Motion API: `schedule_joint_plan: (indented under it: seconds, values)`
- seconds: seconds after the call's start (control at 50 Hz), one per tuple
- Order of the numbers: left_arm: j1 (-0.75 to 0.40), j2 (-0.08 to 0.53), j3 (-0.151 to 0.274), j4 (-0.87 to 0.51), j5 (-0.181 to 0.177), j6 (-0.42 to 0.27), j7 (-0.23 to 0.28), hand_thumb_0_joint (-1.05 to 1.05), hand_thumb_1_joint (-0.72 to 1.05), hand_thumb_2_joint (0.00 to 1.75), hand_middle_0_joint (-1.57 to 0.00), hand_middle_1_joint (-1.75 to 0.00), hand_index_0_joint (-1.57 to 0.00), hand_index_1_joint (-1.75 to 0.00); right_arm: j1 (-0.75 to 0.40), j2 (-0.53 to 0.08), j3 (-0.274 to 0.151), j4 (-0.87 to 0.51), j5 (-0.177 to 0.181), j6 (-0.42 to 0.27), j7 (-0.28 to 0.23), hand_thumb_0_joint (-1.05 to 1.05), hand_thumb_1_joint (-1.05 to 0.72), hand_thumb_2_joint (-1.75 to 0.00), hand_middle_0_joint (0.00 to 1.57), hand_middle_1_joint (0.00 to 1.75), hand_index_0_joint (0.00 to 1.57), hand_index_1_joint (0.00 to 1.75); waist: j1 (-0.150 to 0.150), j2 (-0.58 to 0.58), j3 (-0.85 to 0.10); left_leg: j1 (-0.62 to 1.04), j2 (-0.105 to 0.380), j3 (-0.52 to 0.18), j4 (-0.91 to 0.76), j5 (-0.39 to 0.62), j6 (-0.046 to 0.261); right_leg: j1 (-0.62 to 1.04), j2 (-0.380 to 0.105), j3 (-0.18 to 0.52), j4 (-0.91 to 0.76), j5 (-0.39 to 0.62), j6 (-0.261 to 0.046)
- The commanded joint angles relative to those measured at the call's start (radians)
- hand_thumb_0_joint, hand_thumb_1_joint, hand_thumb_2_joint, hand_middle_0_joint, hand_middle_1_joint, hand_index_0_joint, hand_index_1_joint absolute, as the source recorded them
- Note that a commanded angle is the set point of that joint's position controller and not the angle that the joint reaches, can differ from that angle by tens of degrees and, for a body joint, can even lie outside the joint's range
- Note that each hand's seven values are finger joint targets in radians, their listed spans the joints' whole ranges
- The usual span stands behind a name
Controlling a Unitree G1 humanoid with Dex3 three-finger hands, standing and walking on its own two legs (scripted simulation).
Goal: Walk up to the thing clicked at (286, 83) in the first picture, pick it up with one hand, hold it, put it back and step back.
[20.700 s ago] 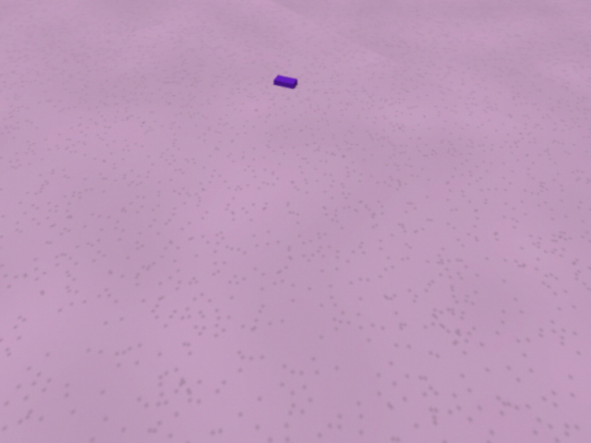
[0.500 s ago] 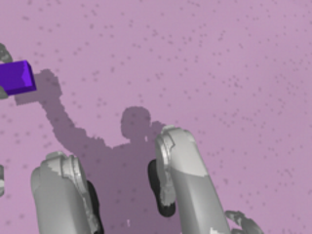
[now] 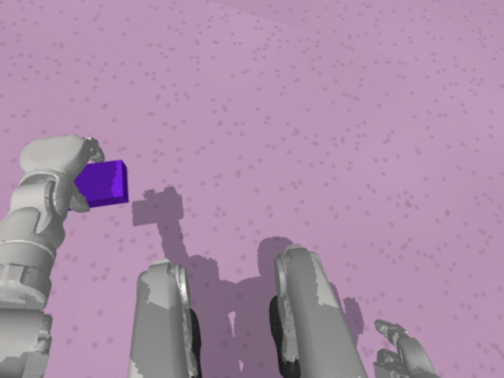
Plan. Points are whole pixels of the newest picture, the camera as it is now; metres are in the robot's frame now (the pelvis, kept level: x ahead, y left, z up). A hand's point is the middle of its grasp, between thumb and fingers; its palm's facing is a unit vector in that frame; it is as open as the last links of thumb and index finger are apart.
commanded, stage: lift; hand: left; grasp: from above
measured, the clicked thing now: (84, 186) +0.45 +0.26 -0.13
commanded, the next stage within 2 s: hold in 0.86 s
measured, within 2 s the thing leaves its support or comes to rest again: neither
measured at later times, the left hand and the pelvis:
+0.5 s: hand (11, 172) +0.38 +0.23 +0.11, palm faces -0.43 -0.08 -0.90, open 9.4 cm; pelvis +0.03 -0.01 +0.18, yaw +2 degrees
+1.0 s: hand out of the picture +0.39 +0.23 +0.18, palm faces -0.43 -0.09 -0.90, open 9.4 cm; pelvis +0.07 +0.00 +0.26, yaw +2 degrees
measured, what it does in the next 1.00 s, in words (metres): rises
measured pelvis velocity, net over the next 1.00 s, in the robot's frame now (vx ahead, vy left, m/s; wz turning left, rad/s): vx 0.07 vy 0.00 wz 0.03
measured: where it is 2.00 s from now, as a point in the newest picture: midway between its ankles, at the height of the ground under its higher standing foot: (239, 359)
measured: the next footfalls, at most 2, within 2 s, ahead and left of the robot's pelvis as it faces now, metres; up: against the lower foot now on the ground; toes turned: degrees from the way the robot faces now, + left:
none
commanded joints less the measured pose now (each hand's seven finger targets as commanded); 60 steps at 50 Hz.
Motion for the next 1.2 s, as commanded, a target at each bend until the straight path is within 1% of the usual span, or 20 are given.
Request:
schedule_joint_plan:
  seconds: [0.0, 0.04, 0.08, 0.14, 0.18, 0.26, 0.28, 0.38, 0.42, 0.48, 0.54, 0.58, 0.62, 0.64, 0.84, 0.96, 1.04, 1.08, 1.12, 1.18]
  values:
    - [-0.293, 0.22, 0.071, -0.241, -0.018, 0.018, 0.051, 0.0, 0.73, 0.45, -1.0, -0.52, -1.06, -0.46, 0.122, -0.185, -0.075, -0.054, 0.008, -0.02, -0.029, 0.0, -0.89, -0.9, 0.2, 0.3, 0.2, 0.3, -0.014, 0.144, -0.582, 0.606, -0.019, -0.032, -0.425, 0.011, 0.008, 0.391, 0.046, -0.044, -0.318, 0.104, -0.053]
    - [-0.247, 0.224, 0.073, -0.245, -0.025, 0.032, 0.055, 0.0, 0.71, 0.47, -0.99, -0.53, -1.05, -0.47, 0.109, -0.176, -0.072, -0.051, 0.015, -0.024, -0.038, 0.0, -0.89, -0.9, 0.2, 0.3, 0.2, 0.3, -0.003, 0.104, -0.567, 0.643, -0.023, -0.02, -0.47, 0.001, 0.011, 0.468, 0.049, -0.034, -0.388, 0.089, -0.051]
    - [-0.208, 0.179, 0.045, -0.276, -0.034, 0.035, 0.052, 0.0, 0.72, 0.46, -1.0, -0.52, -1.06, -0.47, 0.106, -0.164, -0.068, -0.05, 0.02, -0.035, -0.048, 0.0, -0.89, -0.9, 0.2, 0.3, 0.2, 0.3, -0.005, 0.095, -0.546, 0.676, -0.029, -0.004, -0.512, 0.002, 0.01, 0.533, 0.05, -0.02, -0.449, 0.082, -0.051]
    - [-0.174, 0.175, 0.05, -0.305, -0.042, 0.038, 0.062, 0.0, 0.75, 0.46, -1.03, -0.52, -1.08, -0.47, 0.103, -0.155, -0.066, -0.039, 0.028, -0.05, -0.066, 0.0, -0.89, -0.9, 0.2, 0.3, 0.2, 0.3, 0.005, 0.068, -0.503, 0.746, -0.029, 0.0, -0.581, 0.011, 0.01, 0.61, 0.048, -0.005, -0.527, 0.09, -0.05]
    - [-0.167, 0.14, 0.026, -0.293, -0.042, 0.038, 0.069, 0.0, 0.75, 0.45, -1.03, -0.53, -1.08, -0.47, 0.101, -0.148, -0.064, -0.031, 0.031, -0.062, -0.079, 0.0, -0.89, -0.9, 0.2, 0.3, 0.2, 0.3, -0.003, 0.057, -0.46, 0.804, -0.026, -0.004, -0.633, 0.02, 0.007, 0.649, 0.049, 0.001, -0.58, 0.098, -0.05]
    - [-0.113, 0.12, 0.023, -0.233, -0.034, 0.036, 0.103, 0.0, 0.73, 0.45, -1.01, -0.52, -1.06, -0.47, 0.099, -0.138, -0.062, -0.006, 0.034, -0.09, -0.095, 0.0, -0.89, -0.9, 0.2, 0.3, 0.2, 0.3, 0.013, 0.033, -0.358, 0.869, -0.028, -0.009, -0.732, 0.019, 0.003, 0.738, 0.049, 0.015, -0.68, 0.087, -0.05]
    - [-0.117, 0.098, 0.002, -0.23, -0.024, 0.036, 0.11, 0.0, 0.73, 0.44, -1.02, -0.52, -1.07, -0.47, 0.105, -0.135, -0.063, -0.007, 0.036, -0.096, -0.098, 0.0, -0.89, -0.9, 0.2, 0.3, 0.2, 0.3, 0.01, 0.028, -0.361, 0.903, -0.032, -0.001, -0.752, 0.036, 0.003, 0.773, 0.051, 0.021, -0.711, 0.094, -0.052]
    - [-0.069, 0.043, -0.03, -0.153, -0.023, 0.046, 0.136, 0.0, 0.71, 0.46, -1.02, -0.5, -1.06, -0.46, 0.111, -0.128, -0.072, 0.019, 0.039, -0.12, -0.103, 0.0, -0.89, -0.9, 0.2, 0.3, 0.2, 0.3, 0.024, 0.007, -0.317, 1.009, -0.035, 0.016, -0.839, 0.131, -0.003, 0.897, 0.052, 0.035, -0.825, 0.157, -0.052]
    - [-0.084, 0.053, -0.025, -0.151, -0.022, 0.048, 0.147, 0.0, 0.71, 0.48, -1.02, -0.51, -1.06, -0.47, 0.11, -0.131, -0.075, 0.021, 0.038, -0.126, -0.104, 0.0, -0.9, -0.9, 0.2, 0.3, 0.2, 0.3, 0.032, 0.026, -0.303, 1.052, -0.037, 0.023, -0.884, 0.136, -0.005, 0.937, 0.054, 0.037, -0.87, 0.164, -0.05]
    - [-0.075, 0.019, -0.05, -0.124, -0.02, 0.051, 0.159, 0.0, 0.74, 0.48, -1.05, -0.5, -1.09, -0.47, 0.105, -0.128, -0.075, 0.027, 0.035, -0.132, -0.104, 0.0, -0.89, -0.9, 0.2, 0.3, 0.2, 0.3, 0.032, 0.009, -0.258, 1.096, -0.041, 0.032, -0.94, 0.146, -0.005, 0.987, 0.055, 0.038, -0.931, 0.171, -0.049]
    - [-0.078, 0.047, -0.026, -0.125, -0.026, 0.053, 0.172, 0.0, 0.75, 0.47, -1.06, -0.5, -1.1, -0.46, 0.108, -0.128, -0.081, 0.027, 0.033, -0.134, -0.102, 0.0, -0.9, -0.9, 0.2, 0.3, 0.2, 0.3, 0.048, 0.005, -0.26, 1.146, -0.045, 0.047, -0.984, 0.201, -0.004, 1.067, 0.053, 0.043, -0.985, 0.217, -0.045]
    - [-0.06, 0.006, -0.055, -0.111, -0.018, 0.056, 0.174, 0.0, 0.75, 0.49, -1.08, -0.47, -1.1, -0.45, 0.103, -0.124, -0.08, 0.022, 0.034, -0.132, -0.098, 0.0, -0.9, -0.9, 0.2, 0.3, 0.2, 0.3, 0.045, -0.013, -0.232, 1.182, -0.046, 0.046, -1.017, 0.228, -0.005, 1.093, 0.054, 0.042, -1.013, 0.242, -0.044]
    - [-0.046, 0.02, -0.039, -0.107, -0.015, 0.06, 0.18, 0.0, 0.76, 0.48, -1.07, -0.48, -1.1, -0.45, 0.113, -0.129, -0.083, 0.034, 0.031, -0.132, -0.096, 0.0, -0.89, -0.9, 0.2, 0.3, 0.2, 0.3, 0.054, -0.007, -0.247, 1.226, -0.044, 0.048, -1.039, 0.279, -0.008, 1.131, 0.052, 0.041, -1.032, 0.291, -0.044]
    - [-0.076, 0.006, -0.047, -0.127, -0.019, 0.059, 0.179, 0.0, 0.76, 0.47, -1.07, -0.49, -1.1, -0.45, 0.119, -0.128, -0.085, 0.034, 0.03, -0.133, -0.094, 0.0, -0.89, -0.9, 0.2, 0.3, 0.2, 0.3, 0.046, -0.002, -0.268, 1.262, -0.04, 0.042, -1.052, 0.308, -0.011, 1.146, 0.053, 0.038, -1.034, 0.319, -0.044]
    - [-0.036, -0.018, -0.064, -0.136, -0.032, 0.061, 0.167, 0.0, 0.77, 0.44, -1.06, -0.51, -1.11, -0.45, 0.097, -0.129, -0.095, 0.023, 0.031, -0.119, -0.084, 0.0, -0.9, -0.9, 0.2, 0.3, 0.2, 0.3, 0.062, -0.019, -0.212, 1.404, -0.041, 0.052, -1.185, 0.374, -0.015, 1.26, 0.055, 0.032, -1.16, 0.373, -0.043]
    - [-0.03, -0.025, -0.073, -0.154, -0.023, 0.059, 0.163, 0.0, 0.78, 0.44, -1.04, -0.51, -1.11, -0.45, 0.087, -0.129, -0.097, 0.02, 0.034, -0.107, -0.079, 0.0, -0.89, -0.89, 0.2, 0.3, 0.2, 0.3, 0.073, -0.015, -0.195, 1.476, -0.041, 0.06, -1.239, 0.437, -0.019, 1.309, 0.057, 0.024, -1.203, 0.421, -0.046]
    - [-0.042, -0.026, -0.079, -0.16, -0.01, 0.065, 0.15, 0.0, 0.75, 0.41, -1.03, -0.49, -1.09, -0.43, 0.097, -0.135, -0.102, 0.025, 0.036, -0.099, -0.076, 0.0, -0.89, -0.89, 0.2, 0.3, 0.2, 0.3, 0.069, -0.006, -0.212, 1.532, -0.04, 0.063, -1.254, 0.538, -0.022, 1.348, 0.059, 0.025, -1.218, 0.498, -0.047]
    - [-0.02, -0.015, -0.071, -0.159, -0.011, 0.064, 0.144, 0.0, 0.75, 0.42, -1.04, -0.49, -1.1, -0.43, 0.096, -0.139, -0.103, 0.024, 0.037, -0.095, -0.073, 0.0, -0.89, -0.9, 0.2, 0.3, 0.2, 0.3, 0.082, -0.031, -0.203, 1.546, -0.041, 0.064, -1.27, 0.563, -0.02, 1.38, 0.06, 0.023, -1.23, 0.52, -0.046]
    - [-0.03, -0.04, -0.084, -0.158, -0.017, 0.062, 0.133, 0.0, 0.74, 0.44, -1.03, -0.51, -1.09, -0.45, 0.093, -0.138, -0.103, 0.018, 0.037, -0.092, -0.069, 0.0, -0.9, -0.9, 0.2, 0.3, 0.2, 0.3, 0.071, -0.033, -0.18, 1.539, -0.046, 0.072, -1.276, 0.562, -0.018, 1.389, 0.058, 0.028, -1.247, 0.531, -0.043]
    - [-0.011, -0.029, -0.083, -0.171, -0.01, 0.06, 0.119, 0.0, 0.75, 0.46, -1.05, -0.49, -1.1, -0.44, 0.084, -0.136, -0.103, 0.01, 0.039, -0.088, -0.066, 0.0, -0.9, -0.9, 0.2, 0.3, 0.2, 0.3, 0.081, -0.031, -0.169, 1.55, -0.051, 0.079, -1.296, 0.565, -0.016, 1.413, 0.057, 0.03, -1.264, 0.539, -0.044]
